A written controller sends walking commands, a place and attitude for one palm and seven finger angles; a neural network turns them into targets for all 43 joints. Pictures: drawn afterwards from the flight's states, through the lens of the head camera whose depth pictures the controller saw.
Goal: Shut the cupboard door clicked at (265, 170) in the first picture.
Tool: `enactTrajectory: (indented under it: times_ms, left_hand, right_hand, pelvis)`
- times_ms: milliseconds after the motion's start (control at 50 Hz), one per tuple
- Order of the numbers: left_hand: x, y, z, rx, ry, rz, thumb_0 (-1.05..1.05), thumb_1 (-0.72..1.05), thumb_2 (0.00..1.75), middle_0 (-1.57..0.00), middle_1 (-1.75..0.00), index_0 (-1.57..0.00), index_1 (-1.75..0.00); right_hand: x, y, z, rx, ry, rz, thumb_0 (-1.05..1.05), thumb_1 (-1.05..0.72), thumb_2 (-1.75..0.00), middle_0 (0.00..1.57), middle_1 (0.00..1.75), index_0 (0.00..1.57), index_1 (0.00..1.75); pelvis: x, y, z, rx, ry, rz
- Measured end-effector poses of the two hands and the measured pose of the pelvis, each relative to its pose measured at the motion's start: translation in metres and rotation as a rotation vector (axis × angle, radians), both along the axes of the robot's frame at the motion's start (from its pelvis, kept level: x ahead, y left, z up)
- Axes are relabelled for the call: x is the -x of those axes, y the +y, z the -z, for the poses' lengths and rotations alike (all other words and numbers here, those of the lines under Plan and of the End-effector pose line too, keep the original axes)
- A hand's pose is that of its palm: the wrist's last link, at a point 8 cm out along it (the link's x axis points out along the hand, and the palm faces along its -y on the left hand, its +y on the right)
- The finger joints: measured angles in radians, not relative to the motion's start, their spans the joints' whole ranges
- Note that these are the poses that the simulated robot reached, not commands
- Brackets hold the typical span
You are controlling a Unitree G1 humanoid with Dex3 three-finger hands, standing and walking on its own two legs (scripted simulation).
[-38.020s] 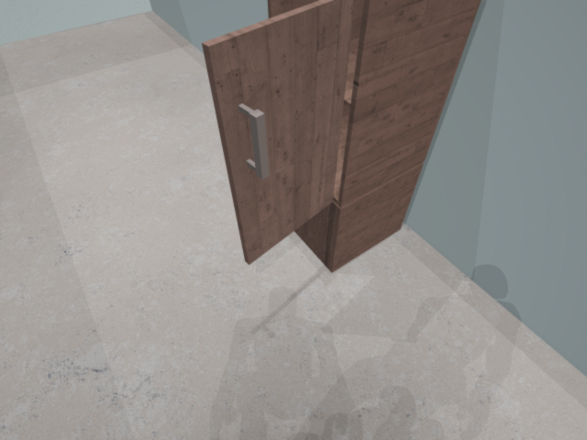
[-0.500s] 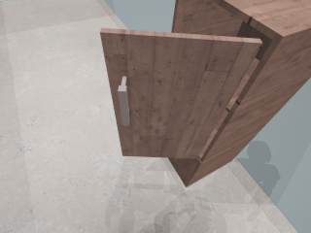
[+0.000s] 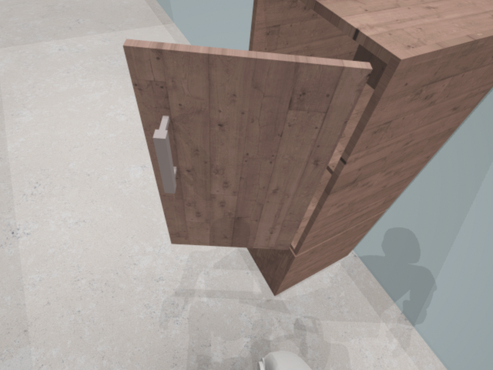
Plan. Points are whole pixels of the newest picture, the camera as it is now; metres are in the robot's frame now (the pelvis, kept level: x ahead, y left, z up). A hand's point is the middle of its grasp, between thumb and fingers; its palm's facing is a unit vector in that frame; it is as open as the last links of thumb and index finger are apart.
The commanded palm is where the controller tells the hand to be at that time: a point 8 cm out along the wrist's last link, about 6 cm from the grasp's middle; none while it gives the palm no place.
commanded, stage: come to a stop and stand still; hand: left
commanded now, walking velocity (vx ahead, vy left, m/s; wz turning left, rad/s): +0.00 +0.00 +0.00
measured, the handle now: (167, 156) +0.45 +0.16 +0.07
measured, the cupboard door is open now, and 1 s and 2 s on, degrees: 61 61 61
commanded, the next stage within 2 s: look again from close up in 1.26 s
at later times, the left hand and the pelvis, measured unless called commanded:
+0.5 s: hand out of the picture +0.08 +0.13 -0.19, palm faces +0.01 -0.98 -0.21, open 7.3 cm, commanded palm none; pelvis +0.01 -0.07 -0.01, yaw -2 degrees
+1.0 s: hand out of the picture +0.04 +0.14 -0.17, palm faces -0.01 -0.98 -0.22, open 7.4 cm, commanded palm none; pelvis -0.03 -0.05 +0.00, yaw -1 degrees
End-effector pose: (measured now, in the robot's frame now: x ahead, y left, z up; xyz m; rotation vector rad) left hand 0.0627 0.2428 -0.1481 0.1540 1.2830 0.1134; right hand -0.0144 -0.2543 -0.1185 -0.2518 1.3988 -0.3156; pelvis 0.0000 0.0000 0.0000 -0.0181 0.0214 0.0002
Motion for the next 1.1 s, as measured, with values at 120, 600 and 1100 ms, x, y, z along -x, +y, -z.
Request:
enactTrajectory:
  times_ms: [120, 600, 1100]
  left_hand:
    - [-0.021, -0.026, -0.011, 0.008, -0.043, 0.016, 0.01, 0.91, 0.9, -0.2, -0.3, -0.2, -0.3]
    - [-0.002, -0.064, -0.004, -0.067, -0.047, -0.003, 0.01, 0.92, 0.9, -0.2, -0.3, -0.2, -0.3]
    - [0.053, -0.045, -0.005, -0.027, -0.054, 0.036, 0.01, 0.91, 0.9, -0.2, -0.3, -0.2, -0.3]
  right_hand:
    - [-0.004, -0.013, -0.007, -0.061, 0.037, -0.048, 0.01, -0.91, -0.9, 0.2, 0.3, 0.2, 0.3]
    - [-0.076, -0.049, 0.018, -0.132, -0.152, -0.098, 0.01, -0.91, -0.9, 0.2, 0.3, 0.2, 0.3]
    - [-0.028, -0.027, 0.002, -0.111, -0.202, -0.078, 0.01, -0.91, -0.9, 0.2, 0.3, 0.2, 0.3]
  pelvis:
    - [-0.002, -0.027, -0.01, 0.048, 0.015, -0.004]
    - [0.001, -0.07, 0.006, -0.029, -0.039, 0.019]
    - [0.037, -0.038, 0.0, -0.002, -0.053, 0.017]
